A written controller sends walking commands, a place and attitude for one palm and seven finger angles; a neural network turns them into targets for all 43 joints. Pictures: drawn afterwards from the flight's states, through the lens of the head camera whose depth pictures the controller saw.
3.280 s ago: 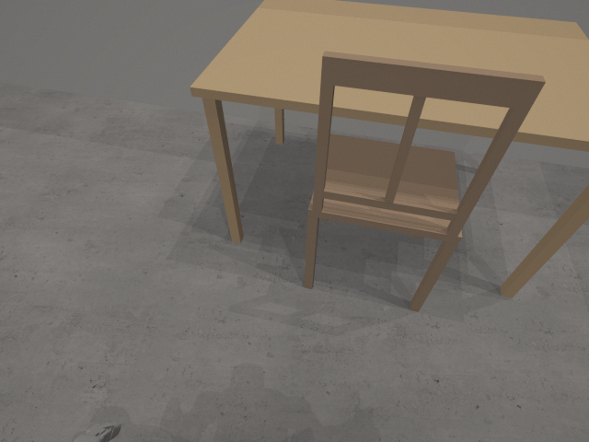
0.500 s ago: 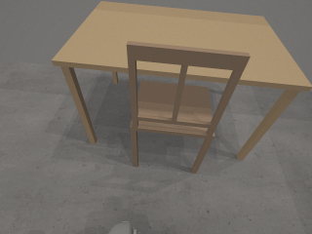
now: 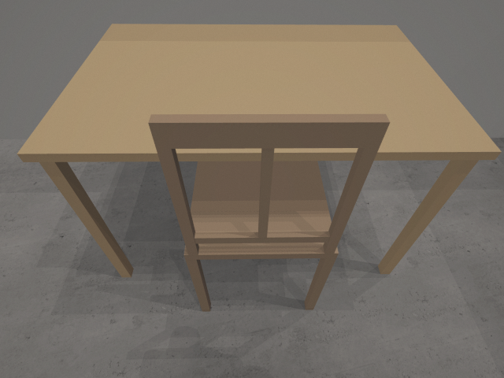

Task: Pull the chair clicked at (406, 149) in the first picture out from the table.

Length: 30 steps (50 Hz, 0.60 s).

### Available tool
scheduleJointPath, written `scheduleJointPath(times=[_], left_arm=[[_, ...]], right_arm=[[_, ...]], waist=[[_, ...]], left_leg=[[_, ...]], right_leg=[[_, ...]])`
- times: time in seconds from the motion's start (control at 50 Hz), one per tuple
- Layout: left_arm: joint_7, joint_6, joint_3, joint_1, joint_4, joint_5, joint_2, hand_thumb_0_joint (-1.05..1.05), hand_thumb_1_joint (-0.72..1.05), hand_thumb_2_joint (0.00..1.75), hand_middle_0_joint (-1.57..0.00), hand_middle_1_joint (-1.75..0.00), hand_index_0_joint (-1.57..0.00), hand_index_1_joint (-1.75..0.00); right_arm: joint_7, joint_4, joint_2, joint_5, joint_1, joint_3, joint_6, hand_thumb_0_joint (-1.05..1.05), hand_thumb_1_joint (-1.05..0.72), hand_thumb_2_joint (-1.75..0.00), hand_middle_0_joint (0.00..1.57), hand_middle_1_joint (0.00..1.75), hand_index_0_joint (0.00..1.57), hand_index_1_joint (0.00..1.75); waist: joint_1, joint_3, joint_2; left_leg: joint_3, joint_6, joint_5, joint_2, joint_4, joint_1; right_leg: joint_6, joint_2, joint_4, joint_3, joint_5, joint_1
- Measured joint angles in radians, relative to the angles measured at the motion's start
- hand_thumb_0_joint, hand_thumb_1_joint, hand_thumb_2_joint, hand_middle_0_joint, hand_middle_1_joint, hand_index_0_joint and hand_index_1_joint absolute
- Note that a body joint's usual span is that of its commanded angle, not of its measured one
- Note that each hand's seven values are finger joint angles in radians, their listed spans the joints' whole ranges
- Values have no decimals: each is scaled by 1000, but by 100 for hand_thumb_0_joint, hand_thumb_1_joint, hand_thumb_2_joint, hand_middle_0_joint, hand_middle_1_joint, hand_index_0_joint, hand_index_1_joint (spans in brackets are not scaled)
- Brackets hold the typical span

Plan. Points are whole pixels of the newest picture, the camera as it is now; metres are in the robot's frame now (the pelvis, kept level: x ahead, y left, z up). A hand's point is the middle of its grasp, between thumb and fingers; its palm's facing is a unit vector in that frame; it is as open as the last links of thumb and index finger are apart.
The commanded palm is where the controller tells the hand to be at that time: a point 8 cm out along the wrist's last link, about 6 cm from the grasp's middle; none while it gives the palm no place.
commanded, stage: come to a stop and stand still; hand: left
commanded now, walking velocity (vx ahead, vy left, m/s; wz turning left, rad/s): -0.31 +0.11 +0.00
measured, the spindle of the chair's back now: (264, 197) +0.50 -0.02 -0.06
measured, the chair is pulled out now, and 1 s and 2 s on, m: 0.00 0.00 0.00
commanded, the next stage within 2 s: look again from close up in 1.16 s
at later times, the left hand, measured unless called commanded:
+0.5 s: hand out of the picture +0.04 +0.20 -0.17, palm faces +0.09 -0.98 -0.19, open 7.4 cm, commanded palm none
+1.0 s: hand out of the picture -0.05 +0.13 -0.17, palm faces +0.08 -0.99 -0.15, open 7.4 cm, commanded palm none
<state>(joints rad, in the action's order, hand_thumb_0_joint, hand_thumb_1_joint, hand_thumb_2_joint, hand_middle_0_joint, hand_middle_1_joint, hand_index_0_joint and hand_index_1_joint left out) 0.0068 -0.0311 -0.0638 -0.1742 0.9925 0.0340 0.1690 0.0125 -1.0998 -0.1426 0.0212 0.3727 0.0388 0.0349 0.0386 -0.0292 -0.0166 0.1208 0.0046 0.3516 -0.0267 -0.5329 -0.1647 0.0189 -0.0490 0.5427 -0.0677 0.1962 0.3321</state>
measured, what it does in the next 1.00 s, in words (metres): steps on the spot: left foot, then right foot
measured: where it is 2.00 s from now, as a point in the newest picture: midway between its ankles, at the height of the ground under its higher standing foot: outside the picture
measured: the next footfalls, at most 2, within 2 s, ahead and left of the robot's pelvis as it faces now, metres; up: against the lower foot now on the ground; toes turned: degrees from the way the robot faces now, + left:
left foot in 0.30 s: +0.08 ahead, +0.12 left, +0.00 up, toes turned +4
right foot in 0.62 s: -0.01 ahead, -0.11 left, +0.00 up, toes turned +0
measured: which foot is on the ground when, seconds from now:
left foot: down 0.00-0.00, up 0.02-0.28, down 0.30-1.00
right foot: down 0.00-0.32, up 0.34-0.60, down 0.62-1.00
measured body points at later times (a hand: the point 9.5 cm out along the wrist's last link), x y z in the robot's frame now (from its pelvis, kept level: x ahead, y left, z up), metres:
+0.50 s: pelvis +0.01 +0.02 +0.01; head +0.04 +0.04 +0.46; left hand +0.03 +0.26 -0.16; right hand +0.07 -0.21 -0.14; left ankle +0.04 +0.11 -0.73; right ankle -0.02 -0.11 -0.70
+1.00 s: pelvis -0.01 -0.02 +0.01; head -0.01 -0.02 +0.46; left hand -0.05 +0.18 -0.15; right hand -0.02 -0.24 -0.15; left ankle +0.04 +0.11 -0.73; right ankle -0.05 -0.11 -0.73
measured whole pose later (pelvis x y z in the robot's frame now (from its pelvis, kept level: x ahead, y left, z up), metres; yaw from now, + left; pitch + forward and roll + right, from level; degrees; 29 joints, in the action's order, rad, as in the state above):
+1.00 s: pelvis -0.01 -0.02 +0.01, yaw +2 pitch -2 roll +0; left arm -0.03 0.00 -0.01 -0.33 1.16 0.01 0.11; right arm 0.03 -1.17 -0.14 0.01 0.28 0.01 -0.03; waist 0.01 -0.02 0.00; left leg 0.03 -0.02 0.12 -0.04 -0.38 -0.23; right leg 0.04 0.03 0.38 -0.05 0.27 0.07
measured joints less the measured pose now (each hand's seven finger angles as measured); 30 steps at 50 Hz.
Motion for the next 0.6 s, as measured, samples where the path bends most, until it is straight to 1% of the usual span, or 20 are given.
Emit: scheduleJointPath(times=[0.02, 0.06, 0.1, 0.14, 0.22, 0.26, 0.28, 0.3, 0.34, 0.36, 0.4, 0.46, 0.5, 0.54, 0.58, 0.6], left_arm=[[-4, -7, 3, 4, 6, -2, -10, 1, 91, 89, -19, -29, -20, -30], [-11, -12, 19, 5, 16, -7, -30, 1, 91, 89, -19, -29, -20, -30], [-26, -11, 19, 7, 23, -14, -41, 0, 92, 89, -20, -29, -20, -30], [-37, 0, 18, 12, 25, -14, -36, -1, 94, 89, -20, -29, -20, -30], [-45, 29, 15, 16, 27, -9, -27, 0, 93, 89, -20, -29, -20, -30], [-46, 40, 11, 13, 28, -10, -24, 0, 93, 89, -20, -29, -20, -30], [-47, 46, 9, 9, 28, -11, -21, 0, 93, 89, -20, -29, -20, -30], [-47, 51, 6, 4, 28, -12, -18, 0, 92, 89, -20, -29, -20, -30], [-47, 65, 1, -2, 35, -16, -3, 0, 92, 89, -20, -29, -20, -30], [-48, 71, 0, -8, 38, -17, 3, 0, 92, 89, -20, -29, -20, -30], [-49, 82, -1, -17, 46, -16, 12, 1, 92, 89, -20, -29, -20, -30], [-46, 84, 2, -30, 59, -15, 15, 1, 91, 89, -20, -29, -20, -30], [-43, 82, 6, -42, 67, -17, 13, 1, 91, 89, -20, -29, -20, -30], [-40, 82, 11, -55, 78, -18, 10, 1, 91, 89, -20, -29, -20, -30], [-37, 80, 16, -69, 90, -18, 6, 1, 91, 89, -19, -29, -20, -30], [-37, 76, 18, -77, 95, -17, 5, 1, 91, 89, -19, -29, -20, -30]], right_arm=[[2, -8, -4, -3, -4, -1, -8, 0, -91, -90, 20, 29, 20, 30], [12, -15, -10, -9, -18, -2, -25, 0, -91, -90, 20, 29, 20, 29], [20, -15, -7, -15, -38, -4, -35, 0, -91, -90, 19, 29, 20, 29], [23, -8, 0, -21, -59, -4, -44, 0, -91, -90, 19, 29, 20, 29], [22, 19, 8, -21, -104, 0, -61, 0, -91, -90, 19, 29, 20, 29], [26, 28, 2, -15, -123, 5, -68, 1, -92, -90, 20, 29, 20, 29], [24, 33, -3, -15, -128, 7, -67, 1, -93, -90, 20, 29, 20, 29], [22, 38, -7, -14, -133, 9, -63, 1, -93, -90, 20, 29, 20, 29], [20, 43, 0, -10, -141, 7, -55, 1, -93, -90, 19, 29, 20, 29], [20, 47, 3, -7, -143, 4, -53, 1, -93, -90, 19, 29, 20, 29], [26, 51, 9, -4, -150, -3, -46, 1, -93, -90, 20, 29, 20, 29], [35, 52, 7, -3, -167, -9, -41, 1, -93, -90, 20, 29, 20, 29], [34, 52, 3, -2, -183, -12, -42, 0, -93, -90, 20, 29, 20, 29], [30, 52, 0, -2, -198, -12, -42, 0, -93, -90, 20, 29, 20, 30], [27, 52, -2, -4, -207, -11, -41, 0, -92, -90, 20, 29, 20, 30], [25, 49, -2, -5, -209, -11, -41, 0, -92, -90, 20, 29, 20, 30]], waist=[[1, -6, 20], [8, -17, 48], [6, -24, 57], [-1, -28, 53], [-17, -32, 44], [-26, -36, 37], [-29, -37, 33], [-31, -39, 27], [-42, -44, -9], [-46, -41, -21], [-50, -33, -35], [-52, -29, -36], [-54, -27, -31], [-52, -24, -24], [-50, -21, -18], [-50, -17, -16]], left_leg=[[-13, -1, 56, -13, -68, -23], [-47, -8, 158, -16, -202, -79], [-63, -18, 173, -13, -273, -125], [-68, -29, 152, -10, -287, -156], [-68, -44, 91, -6, -227, -173], [-66, -47, 33, -2, -153, -153], [-64, -46, -16, -1, -95, -132], [-62, -31, -75, 1, -44, -112], [-44, 15, -90, 21, -30, -99], [-39, 29, -87, 26, -21, -95], [-37, 42, -97, 33, 12, -86], [-44, 46, -135, 39, 64, -81], [-46, 46, -155, 40, 88, -81], [-45, 43, -169, 40, 103, -84], [-44, 38, -178, 39, 105, -92], [-43, 34, -178, 40, 98, -99]], right_leg=[[6, 14, 20, -7, 11, 0], [14, 28, 22, -24, 37, -19], [17, 34, -11, -32, 35, -45], [18, 34, -36, -34, 25, -60], [11, 29, -44, -33, 24, -65], [2, 24, -30, -30, 32, -61], [-4, 22, -15, -29, 39, -55], [-11, 19, 5, -27, 49, -49], [-21, 1, 34, -8, 73, -41], [-22, 3, 59, 6, 121, -35], [-23, 15, 152, 39, 209, -17], [-26, 30, 233, 66, 246, -19], [-32, 31, 219, 69, 253, -43], [-35, 29, 170, 67, 251, -79], [-35, 27, 86, 64, 217, -124], [-34, 26, 22, 61, 171, -154]])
